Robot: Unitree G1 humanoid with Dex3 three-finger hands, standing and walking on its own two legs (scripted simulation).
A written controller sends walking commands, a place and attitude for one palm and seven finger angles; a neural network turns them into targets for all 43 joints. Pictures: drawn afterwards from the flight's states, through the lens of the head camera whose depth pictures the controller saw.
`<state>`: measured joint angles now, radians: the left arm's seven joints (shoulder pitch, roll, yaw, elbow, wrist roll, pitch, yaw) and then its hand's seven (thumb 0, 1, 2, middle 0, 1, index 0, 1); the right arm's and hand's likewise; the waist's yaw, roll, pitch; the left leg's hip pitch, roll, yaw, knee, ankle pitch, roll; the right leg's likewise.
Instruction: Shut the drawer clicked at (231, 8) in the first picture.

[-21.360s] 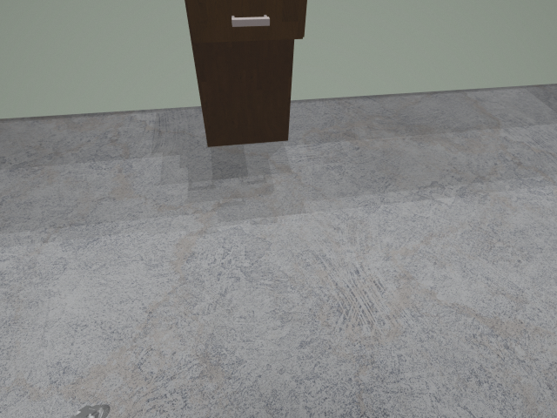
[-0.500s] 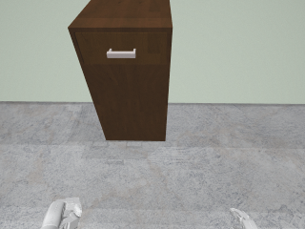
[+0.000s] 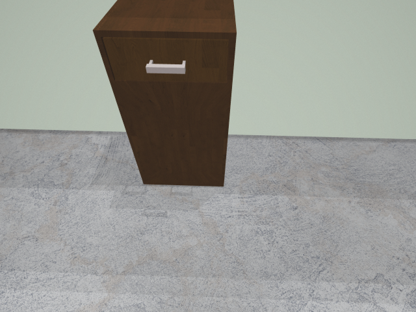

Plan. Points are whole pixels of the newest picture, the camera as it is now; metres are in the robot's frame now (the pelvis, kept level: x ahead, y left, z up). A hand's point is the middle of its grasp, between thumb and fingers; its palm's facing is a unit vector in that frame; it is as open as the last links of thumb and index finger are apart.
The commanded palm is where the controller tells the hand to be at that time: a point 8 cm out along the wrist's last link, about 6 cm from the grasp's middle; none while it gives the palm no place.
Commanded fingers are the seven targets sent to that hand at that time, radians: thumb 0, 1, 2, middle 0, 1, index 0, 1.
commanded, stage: let the arm hang, fingers relaxed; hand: left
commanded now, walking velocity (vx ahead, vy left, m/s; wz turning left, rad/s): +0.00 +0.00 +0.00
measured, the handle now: (166, 65) +0.88 +0.20 +0.02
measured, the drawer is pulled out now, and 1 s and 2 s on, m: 0.00 0.00 0.00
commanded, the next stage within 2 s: look to check the result in 0.42 s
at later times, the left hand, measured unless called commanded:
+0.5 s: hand out of the picture -0.01 +0.15 -0.18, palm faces +0.04 -0.98 -0.18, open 7.4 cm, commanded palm none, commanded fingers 0.00 0.90 0.90 -0.20 -0.30 -0.20 -0.30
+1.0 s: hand out of the picture +0.02 +0.15 -0.17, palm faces +0.03 -0.98 -0.19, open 7.4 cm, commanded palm none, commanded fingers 0.00 0.90 0.90 -0.20 -0.30 -0.20 -0.30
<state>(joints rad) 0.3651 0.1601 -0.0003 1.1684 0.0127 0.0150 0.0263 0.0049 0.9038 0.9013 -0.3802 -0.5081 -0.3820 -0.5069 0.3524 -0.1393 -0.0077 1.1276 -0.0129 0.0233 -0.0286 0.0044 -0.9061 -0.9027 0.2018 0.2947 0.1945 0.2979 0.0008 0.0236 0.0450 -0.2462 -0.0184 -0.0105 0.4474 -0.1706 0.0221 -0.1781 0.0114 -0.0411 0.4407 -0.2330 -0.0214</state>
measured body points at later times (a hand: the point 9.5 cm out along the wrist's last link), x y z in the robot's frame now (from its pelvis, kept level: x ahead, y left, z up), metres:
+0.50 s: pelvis +0.01 -0.01 +0.00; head +0.01 -0.01 +0.45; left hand -0.01 +0.21 -0.16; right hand -0.02 -0.22 -0.16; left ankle +0.05 +0.10 -0.74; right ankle +0.01 -0.11 -0.74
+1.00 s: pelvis +0.02 -0.02 +0.00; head +0.03 -0.02 +0.45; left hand +0.02 +0.21 -0.16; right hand +0.01 -0.23 -0.16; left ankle +0.05 +0.10 -0.74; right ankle +0.01 -0.11 -0.74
